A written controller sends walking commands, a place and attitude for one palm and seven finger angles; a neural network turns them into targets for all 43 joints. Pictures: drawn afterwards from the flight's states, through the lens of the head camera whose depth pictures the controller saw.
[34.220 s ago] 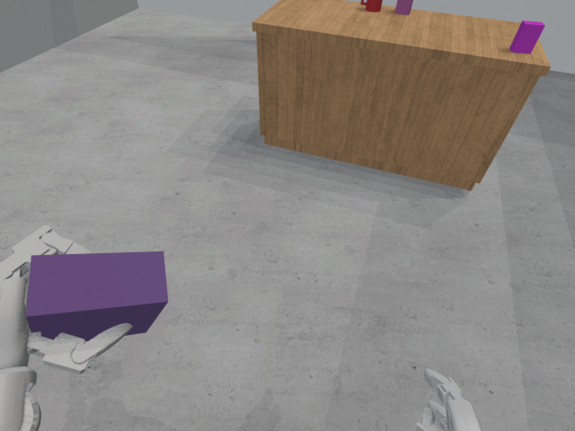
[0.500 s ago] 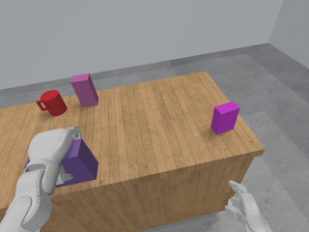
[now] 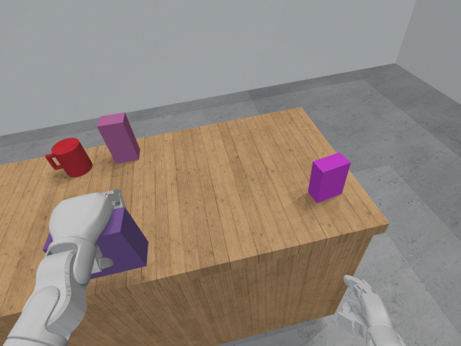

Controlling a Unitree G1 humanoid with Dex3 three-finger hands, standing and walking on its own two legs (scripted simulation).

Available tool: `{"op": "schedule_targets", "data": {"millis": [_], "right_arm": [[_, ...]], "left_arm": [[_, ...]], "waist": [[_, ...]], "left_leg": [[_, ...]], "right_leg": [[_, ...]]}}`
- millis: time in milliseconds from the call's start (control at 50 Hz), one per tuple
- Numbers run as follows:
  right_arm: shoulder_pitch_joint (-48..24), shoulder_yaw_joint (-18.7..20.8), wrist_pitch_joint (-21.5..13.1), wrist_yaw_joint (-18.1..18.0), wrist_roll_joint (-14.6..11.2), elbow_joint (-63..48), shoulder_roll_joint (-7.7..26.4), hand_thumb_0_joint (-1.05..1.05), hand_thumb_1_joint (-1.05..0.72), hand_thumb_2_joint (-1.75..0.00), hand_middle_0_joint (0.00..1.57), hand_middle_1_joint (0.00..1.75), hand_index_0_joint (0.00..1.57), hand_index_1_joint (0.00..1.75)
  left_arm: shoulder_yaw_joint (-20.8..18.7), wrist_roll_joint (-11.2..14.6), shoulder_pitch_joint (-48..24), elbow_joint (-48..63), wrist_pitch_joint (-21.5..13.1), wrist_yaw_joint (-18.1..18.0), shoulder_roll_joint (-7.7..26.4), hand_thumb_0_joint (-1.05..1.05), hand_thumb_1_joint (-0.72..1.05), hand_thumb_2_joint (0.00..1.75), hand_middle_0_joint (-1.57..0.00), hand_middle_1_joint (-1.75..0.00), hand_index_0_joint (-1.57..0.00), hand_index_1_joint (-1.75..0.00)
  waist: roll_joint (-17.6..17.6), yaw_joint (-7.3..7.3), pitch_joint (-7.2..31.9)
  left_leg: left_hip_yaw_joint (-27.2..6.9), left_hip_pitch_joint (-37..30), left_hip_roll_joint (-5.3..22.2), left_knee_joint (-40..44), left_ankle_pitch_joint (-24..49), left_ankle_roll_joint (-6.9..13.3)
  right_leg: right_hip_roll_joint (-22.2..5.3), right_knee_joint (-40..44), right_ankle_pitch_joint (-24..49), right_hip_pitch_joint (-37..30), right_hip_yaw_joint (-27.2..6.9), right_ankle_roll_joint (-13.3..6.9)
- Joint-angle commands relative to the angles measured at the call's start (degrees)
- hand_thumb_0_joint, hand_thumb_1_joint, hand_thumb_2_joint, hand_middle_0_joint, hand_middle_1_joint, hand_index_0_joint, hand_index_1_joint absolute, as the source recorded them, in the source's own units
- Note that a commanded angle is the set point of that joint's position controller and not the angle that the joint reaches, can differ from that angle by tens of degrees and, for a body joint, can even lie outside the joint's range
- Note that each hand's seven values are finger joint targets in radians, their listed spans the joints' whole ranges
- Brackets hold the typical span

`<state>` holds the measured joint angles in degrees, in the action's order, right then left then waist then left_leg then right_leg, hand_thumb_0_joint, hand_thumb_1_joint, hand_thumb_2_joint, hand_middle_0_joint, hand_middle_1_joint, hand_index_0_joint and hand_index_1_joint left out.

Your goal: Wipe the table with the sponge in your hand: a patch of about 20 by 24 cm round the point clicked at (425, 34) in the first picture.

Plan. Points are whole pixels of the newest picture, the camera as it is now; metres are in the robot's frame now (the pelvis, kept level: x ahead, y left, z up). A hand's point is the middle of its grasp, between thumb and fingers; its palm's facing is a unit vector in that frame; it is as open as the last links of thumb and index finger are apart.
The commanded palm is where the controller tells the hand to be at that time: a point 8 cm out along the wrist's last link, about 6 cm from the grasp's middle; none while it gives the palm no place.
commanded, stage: move the sponge above the wiping area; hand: left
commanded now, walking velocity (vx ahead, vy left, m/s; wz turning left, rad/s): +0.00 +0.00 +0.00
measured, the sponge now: (106, 250) +0.24 +0.28 +0.04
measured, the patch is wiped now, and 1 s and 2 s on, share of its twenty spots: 0.00 0.00 0.00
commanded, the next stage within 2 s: lower the sponge onto the table in 1.68 s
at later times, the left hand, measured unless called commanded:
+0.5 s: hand (115, 227) +0.27 +0.27 +0.07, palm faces -0.03 -0.08 -1.00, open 9.8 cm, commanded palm +0.25 +0.27 +0.14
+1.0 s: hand (131, 223) +0.30 +0.25 +0.05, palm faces -0.07 -0.08 -0.99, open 9.8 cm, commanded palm +0.28 +0.26 +0.12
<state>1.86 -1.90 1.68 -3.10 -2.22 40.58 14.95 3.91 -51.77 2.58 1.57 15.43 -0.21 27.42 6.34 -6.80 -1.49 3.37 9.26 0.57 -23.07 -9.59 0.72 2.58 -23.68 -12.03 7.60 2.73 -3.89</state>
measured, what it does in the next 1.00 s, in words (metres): stands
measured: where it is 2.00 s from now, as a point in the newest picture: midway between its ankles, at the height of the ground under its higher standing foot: outside the picture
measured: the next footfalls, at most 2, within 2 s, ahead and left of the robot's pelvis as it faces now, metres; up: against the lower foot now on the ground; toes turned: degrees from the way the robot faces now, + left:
none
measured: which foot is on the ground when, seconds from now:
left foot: down 0.00-1.00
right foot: down 0.00-1.00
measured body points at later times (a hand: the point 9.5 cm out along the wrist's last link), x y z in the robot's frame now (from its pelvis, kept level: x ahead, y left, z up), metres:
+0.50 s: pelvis +0.01 +0.00 +0.00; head +0.00 -0.05 +0.45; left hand +0.27 +0.27 +0.12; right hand +0.23 -0.22 -0.10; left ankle +0.04 +0.11 -0.74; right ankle +0.02 -0.08 -0.74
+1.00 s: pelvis +0.01 +0.00 +0.00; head +0.01 -0.05 +0.44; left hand +0.29 +0.25 +0.10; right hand +0.22 -0.22 -0.11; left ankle +0.04 +0.11 -0.74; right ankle +0.02 -0.08 -0.74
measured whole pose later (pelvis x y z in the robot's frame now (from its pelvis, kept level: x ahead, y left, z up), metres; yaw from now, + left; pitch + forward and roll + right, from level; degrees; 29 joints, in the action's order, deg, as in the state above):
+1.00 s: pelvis +0.01 +0.00 +0.00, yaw +1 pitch -1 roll +1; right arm 4.5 -0.2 2.2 -3.4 -3.3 41.0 15.1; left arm 8.7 -54.3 -6.8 -12.9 15.0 -3.7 23.1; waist 5.5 -5.2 0.6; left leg 2.6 13.4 0.3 -25.5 -11.2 0.5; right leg 2.4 -26.7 -14.1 11.7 3.2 -4.1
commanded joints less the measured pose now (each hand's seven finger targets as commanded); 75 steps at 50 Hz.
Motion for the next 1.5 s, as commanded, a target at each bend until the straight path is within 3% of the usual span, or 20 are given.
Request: {"op": "schedule_targets", "data": {"millis": [0,360,420,460,480,540,560,660,680,800,860,940,960,1040,1060,1080,1160,1300,1460,1480], "right_arm": [[-11.4,2.0,-3.3,-0.4,-0.4,-9.8,5.3,0.00,-0.90,-0.90,0.20,0.30,0.20,0.30],[-10.6,2.6,-2.9,-0.5,-0.6,-9.7,5.7,0.00,-0.90,-0.90,0.20,0.30,0.20,0.30],[-9.8,2.6,-3.0,-0.5,-0.9,-9.5,5.4,0.00,-0.90,-0.90,0.20,0.30,0.20,0.30],[-9.9,2.6,-2.8,-0.7,-0.8,-9.3,5.9,0.00,-0.90,-0.90,0.20,0.30,0.20,0.30],[-9.8,2.4,-2.9,-0.6,-1.0,-9.9,5.1,0.00,-0.90,-0.90,0.20,0.30,0.20,0.30],[-8.9,2.9,-2.8,-0.7,-0.9,-9.4,5.5,0.00,-0.90,-0.90,0.20,0.30,0.20,0.30],[-9.0,2.8,-2.7,-0.9,-0.8,-9.2,5.9,0.00,-0.90,-0.90,0.20,0.30,0.20,0.30],[-8.5,3.2,-2.6,-0.5,-0.8,-9.4,6.0,0.00,-0.90,-0.90,0.20,0.30,0.20,0.30],[-8.4,2.9,-2.7,-0.3,-1.0,-9.8,5.3,0.00,-0.90,-0.90,0.20,0.30,0.20,0.30],[-8.0,3.0,-2.3,-0.4,-1.4,-9.3,5.5,0.00,-0.90,-0.90,0.20,0.30,0.20,0.30],[-7.7,3.3,-2.4,-0.8,-1.3,-9.0,5.9,0.00,-0.90,-0.90,0.20,0.30,0.20,0.30],[-6.4,3.7,-2.6,-0.7,-1.3,-8.6,5.5,0.00,-0.90,-0.90,0.20,0.30,0.20,0.30],[-6.6,3.7,-2.5,-0.6,-1.1,-8.7,5.9,0.00,-0.90,-0.90,0.20,0.30,0.20,0.30],[-7.1,3.6,-2.0,-0.2,-1.4,-9.0,5.6,0.00,-0.90,-0.90,0.20,0.30,0.20,0.30],[-7.6,3.5,-1.7,-0.2,-1.3,-8.8,6.2,0.00,-0.90,-0.90,0.20,0.30,0.20,0.30],[-7.7,3.1,-1.7,-0.1,-1.5,-9.5,5.5,0.00,-0.90,-0.90,0.20,0.30,0.20,0.30],[-8.5,3.0,-1.0,0.1,-1.5,-9.8,6.1,0.00,-0.90,-0.90,0.20,0.30,0.20,0.30],[-7.8,3.0,-1.4,-0.2,-1.6,-9.7,5.5,0.00,-0.90,-0.90,0.20,0.30,0.20,0.30],[-7.9,3.6,-2.3,-0.2,-1.0,-8.8,5.8,0.00,-0.90,-0.90,0.20,0.30,0.20,0.30],[-8.5,3.4,-2.3,-0.1,-1.3,-9.2,5.1,0.00,-0.90,-0.90,0.20,0.30,0.20,0.30]], "left_arm": [[-8.8,-1.2,-15.3,9.9,0.4,-2.6,12.8,0.00,0.10,1.30,-1.20,-1.60,-1.20,-1.60],[-8.4,-2.9,-20.1,6.8,0.4,-4.9,13.3,0.00,0.10,1.30,-1.20,-1.60,-1.20,-1.60],[-4.6,-2.2,-20.3,4.4,0.7,-4.5,9.0,0.00,0.10,1.30,-1.20,-1.60,-1.20,-1.60],[-6.8,-3.0,-22.7,4.1,0.8,-4.4,12.5,0.00,0.10,1.30,-1.20,-1.60,-1.20,-1.60],[-4.3,-2.9,-22.6,4.4,0.6,-4.2,9.4,0.00,0.10,1.30,-1.20,-1.60,-1.20,-1.60],[-5.6,-2.7,-22.0,2.4,-0.1,-4.6,10.3,0.00,0.10,1.30,-1.20,-1.60,-1.20,-1.60],[-7.4,-3.3,-23.8,2.2,0.0,-4.7,13.1,0.00,0.10,1.30,-1.20,-1.60,-1.20,-1.60],[-8.6,-3.6,-22.3,2.1,-0.4,-5.9,13.4,0.00,0.10,1.30,-1.20,-1.60,-1.20,-1.60],[-6.1,-3.4,-22.7,2.3,-0.3,-6.0,10.2,0.00,0.10,1.30,-1.20,-1.60,-1.20,-1.60],[-2.4,-3.0,-25.2,-1.2,0.9,-5.7,7.1,0.00,0.10,1.30,-1.20,-1.60,-1.20,-1.60],[-3.6,-4.0,-29.4,-0.4,0.0,-5.9,9.9,0.00,0.10,1.30,-1.20,-1.60,-1.20,-1.60],[-2.7,-4.0,-29.1,-1.7,-1.4,-7.1,7.6,0.00,0.10,1.30,-1.20,-1.60,-1.20,-1.60],[-5.3,-4.6,-28.8,-1.9,-1.0,-7.4,10.8,0.00,0.10,1.30,-1.20,-1.60,-1.20,-1.60],[-5.6,-4.1,-26.6,-3.0,0.5,-8.7,9.9,0.00,0.10,1.30,-1.20,-1.60,-1.20,-1.60],[-7.8,-4.6,-26.8,-3.4,1.6,-8.7,13.0,0.00,0.10,1.30,-1.20,-1.60,-1.20,-1.60],[-4.8,-4.1,-27.7,-2.5,2.0,-8.5,9.5,0.00,0.10,1.30,-1.20,-1.60,-1.20,-1.60],[-5.2,-3.6,-23.7,-2.7,3.9,-6.9,10.6,0.00,0.10,1.30,-1.20,-1.60,-1.20,-1.60],[-1.9,-2.8,-25.5,-0.1,0.8,-4.3,7.5,0.00,0.10,1.30,-1.20,-1.60,-1.20,-1.60],[-6.8,-4.6,-27.2,2.0,-1.0,-8.2,11.9,0.00,0.10,1.30,-1.20,-1.60,-1.20,-1.60],[-3.9,-4.4,-27.6,1.9,-0.3,-8.4,8.4,0.00,0.10,1.30,-1.20,-1.60,-1.20,-1.60]], "waist": [[-3.8,0.42,11.2],[-1.7,0.35,13.4],[-4.5,1.27,13.2],[-3.0,1.10,13.6],[-2.6,1.28,13.8],[-5.0,1.19,14.0],[-4.5,1.12,14.1],[-2.8,0.44,15.8],[-3.0,0.85,16.1],[-5.1,2.35,12.9],[-3.3,2.39,15.1],[-4.1,2.36,16.7],[-2.9,1.62,16.6],[-4.4,0.93,17.3],[-3.1,0.58,16.8],[-3.2,1.05,16.9],[-3.7,0.89,15.7],[-4.9,2.72,12.7],[-3.4,1.02,16.5],[-3.1,1.39,16.0]], "left_leg": [[-5.4,-4.8,-2.3,1.5,6.6,1.9],[-5.1,-4.4,-2.9,0.9,7.7,1.9],[-4.7,-4.0,-2.7,0.6,7.3,2.2],[-4.9,-4.3,-2.9,0.8,6.6,2.0],[-4.7,-3.8,-2.8,0.7,6.5,2.1],[-4.5,-3.6,-2.9,0.2,6.8,2.4],[-4.8,-3.8,-3.0,0.4,6.6,2.2],[-4.7,-3.5,-3.1,-0.1,8.8,2.1],[-4.4,-3.0,-2.8,-0.3,9.6,2.1],[-4.5,-2.4,-2.7,-0.1,5.7,2.3],[-4.7,-3.7,-3.0,-0.4,5.4,2.3],[-4.4,-3.5,-2.8,-1.3,6.9,2.4],[-5.0,-3.2,-3.0,-0.8,7.1,2.1],[-4.2,-1.7,-2.9,-0.9,8.8,2.2],[-4.6,-1.6,-3.1,-0.3,8.3,1.9],[-4.2,-1.4,-3.0,-0.4,8.5,2.0],[-4.3,-1.7,-3.4,-0.6,9.0,2.2],[-4.6,-3.1,-3.1,-0.9,6.6,2.7],[-5.0,-4.0,-3.1,-0.9,9.2,2.1],[-4.6,-3.4,-2.9,-0.6,8.8,2.1]], "right_leg": [[-1.3,5.7,4.2,0.7,-8.2,-0.5],[-0.8,4.4,6.7,0.9,-8.6,-0.8],[-1.1,4.2,6.9,1.6,-6.9,0.0],[-0.8,4.5,6.0,1.6,-8.2,-0.5],[-1.2,3.9,5.7,1.3,-6.6,-0.1],[-1.1,4.0,6.9,1.4,-7.1,0.1],[-0.7,4.2,6.6,1.5,-8.2,-0.3],[-0.7,2.9,9.5,0.3,-7.8,-0.5],[-1.0,2.1,10.6,0.2,-6.4,-0.3],[-0.8,3.2,6.0,3.6,-5.8,0.2],[-0.5,3.2,5.6,3.6,-7.0,-0.2],[-0.7,2.0,8.1,3.3,-6.0,0.1],[-0.3,2.0,7.8,2.8,-6.8,-0.5],[-0.9,1.3,10.6,0.8,-5.9,0.0],[-0.5,1.7,9.6,0.6,-7.1,-0.4],[-0.9,1.3,10.0,0.2,-5.9,-0.1],[-0.8,2.1,11.3,-0.1,-7.0,-0.1],[-0.6,3.5,7.9,3.5,-6.1,0.4],[-0.3,2.4,10.5,1.7,-7.7,-0.6],[-0.7,2.1,9.6,1.8,-6.2,-0.2]]}}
